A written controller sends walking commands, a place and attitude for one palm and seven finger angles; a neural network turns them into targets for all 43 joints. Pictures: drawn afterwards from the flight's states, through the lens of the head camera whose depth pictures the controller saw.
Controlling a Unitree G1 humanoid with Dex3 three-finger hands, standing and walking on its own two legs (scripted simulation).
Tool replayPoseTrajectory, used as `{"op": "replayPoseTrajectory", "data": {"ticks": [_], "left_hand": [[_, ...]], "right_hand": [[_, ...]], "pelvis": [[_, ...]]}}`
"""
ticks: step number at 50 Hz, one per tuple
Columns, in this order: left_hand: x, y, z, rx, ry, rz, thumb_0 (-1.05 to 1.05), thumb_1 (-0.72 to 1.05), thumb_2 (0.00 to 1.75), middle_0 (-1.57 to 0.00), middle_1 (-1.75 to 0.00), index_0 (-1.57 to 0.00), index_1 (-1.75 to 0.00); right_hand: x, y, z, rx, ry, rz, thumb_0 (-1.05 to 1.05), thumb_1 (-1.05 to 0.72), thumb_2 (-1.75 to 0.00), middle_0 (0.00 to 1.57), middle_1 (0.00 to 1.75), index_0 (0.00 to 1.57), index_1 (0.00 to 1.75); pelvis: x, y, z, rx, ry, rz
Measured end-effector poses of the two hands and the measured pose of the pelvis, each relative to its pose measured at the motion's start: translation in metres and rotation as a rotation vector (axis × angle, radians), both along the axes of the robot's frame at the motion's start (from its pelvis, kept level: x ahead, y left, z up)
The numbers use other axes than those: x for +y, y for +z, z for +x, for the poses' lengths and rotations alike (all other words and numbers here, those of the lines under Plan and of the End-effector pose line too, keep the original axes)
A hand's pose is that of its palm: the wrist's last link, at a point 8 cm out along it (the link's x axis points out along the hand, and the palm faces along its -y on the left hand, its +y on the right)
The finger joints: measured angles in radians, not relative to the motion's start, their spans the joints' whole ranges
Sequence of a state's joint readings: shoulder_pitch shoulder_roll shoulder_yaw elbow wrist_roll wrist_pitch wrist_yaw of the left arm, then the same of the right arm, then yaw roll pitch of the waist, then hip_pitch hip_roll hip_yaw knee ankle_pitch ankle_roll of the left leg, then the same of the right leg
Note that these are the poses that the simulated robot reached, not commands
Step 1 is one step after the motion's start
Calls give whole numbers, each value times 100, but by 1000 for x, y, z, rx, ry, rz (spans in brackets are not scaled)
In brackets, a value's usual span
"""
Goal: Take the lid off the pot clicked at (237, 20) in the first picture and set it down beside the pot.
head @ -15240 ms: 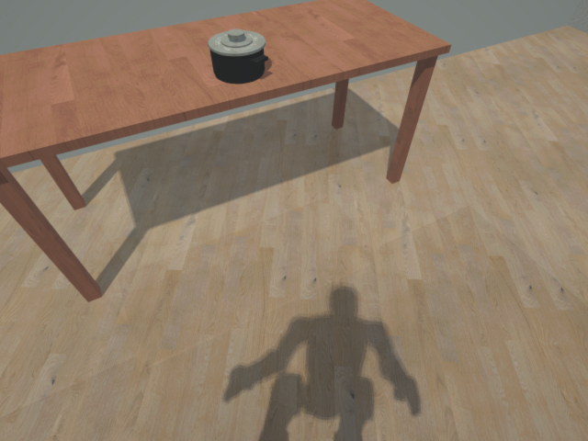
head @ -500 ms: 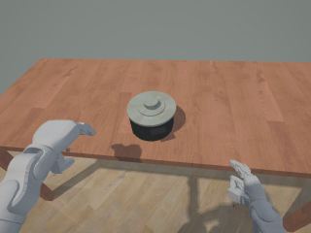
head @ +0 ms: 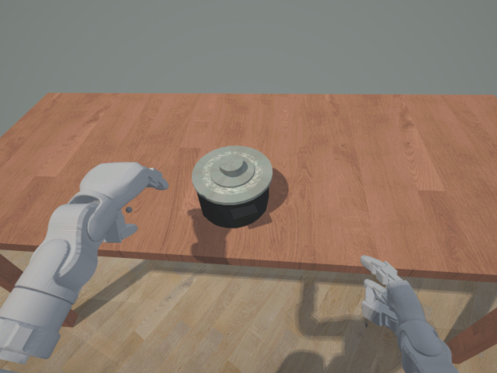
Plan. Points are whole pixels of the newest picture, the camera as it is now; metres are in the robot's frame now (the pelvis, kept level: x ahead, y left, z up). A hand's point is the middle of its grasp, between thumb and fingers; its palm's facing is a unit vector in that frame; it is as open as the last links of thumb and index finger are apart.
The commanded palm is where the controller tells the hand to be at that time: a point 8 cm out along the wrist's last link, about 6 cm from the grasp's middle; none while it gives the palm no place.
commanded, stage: move the open hand above the knob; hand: left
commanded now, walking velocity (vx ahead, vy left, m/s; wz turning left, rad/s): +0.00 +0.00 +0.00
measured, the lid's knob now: (231, 164) +0.51 +0.08 +0.04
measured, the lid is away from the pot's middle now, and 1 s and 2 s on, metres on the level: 0.00 0.00 0.00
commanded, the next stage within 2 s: none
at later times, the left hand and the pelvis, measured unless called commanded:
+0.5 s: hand (167, 184) +0.39 +0.17 +0.11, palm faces -0.23 -0.05 -0.97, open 10.3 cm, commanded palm +0.38 +0.16 +0.17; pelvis +0.01 -0.01 +0.00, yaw +0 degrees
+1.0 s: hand (201, 163) +0.44 +0.12 +0.11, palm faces -0.26 -0.03 -0.97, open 10.3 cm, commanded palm +0.44 +0.11 +0.17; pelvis +0.01 -0.01 -0.01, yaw +0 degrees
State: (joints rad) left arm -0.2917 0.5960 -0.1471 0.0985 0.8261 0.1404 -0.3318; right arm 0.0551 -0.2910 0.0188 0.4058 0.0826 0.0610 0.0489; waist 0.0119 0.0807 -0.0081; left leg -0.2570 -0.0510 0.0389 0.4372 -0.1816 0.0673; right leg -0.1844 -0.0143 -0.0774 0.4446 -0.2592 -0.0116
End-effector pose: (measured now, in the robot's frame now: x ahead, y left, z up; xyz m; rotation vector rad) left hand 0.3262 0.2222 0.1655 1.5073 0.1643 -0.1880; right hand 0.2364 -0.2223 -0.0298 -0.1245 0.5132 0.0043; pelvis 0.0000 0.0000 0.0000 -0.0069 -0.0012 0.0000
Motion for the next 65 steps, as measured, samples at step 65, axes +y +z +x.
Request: {"op": "replayPoseTrajectory", "data": {"ticks": [65], "left_hand": [[-132, 10, 139, 47, -27, 26, 0, -30, 139, -82, -8, -82, -8]], "right_hand": [[-8, -5, 3, -5, -83, 73, 1, -90, -90, 20, 30, 39, 41]], "pelvis": [[-7, -6, 15, 108, -18, 17]]}}
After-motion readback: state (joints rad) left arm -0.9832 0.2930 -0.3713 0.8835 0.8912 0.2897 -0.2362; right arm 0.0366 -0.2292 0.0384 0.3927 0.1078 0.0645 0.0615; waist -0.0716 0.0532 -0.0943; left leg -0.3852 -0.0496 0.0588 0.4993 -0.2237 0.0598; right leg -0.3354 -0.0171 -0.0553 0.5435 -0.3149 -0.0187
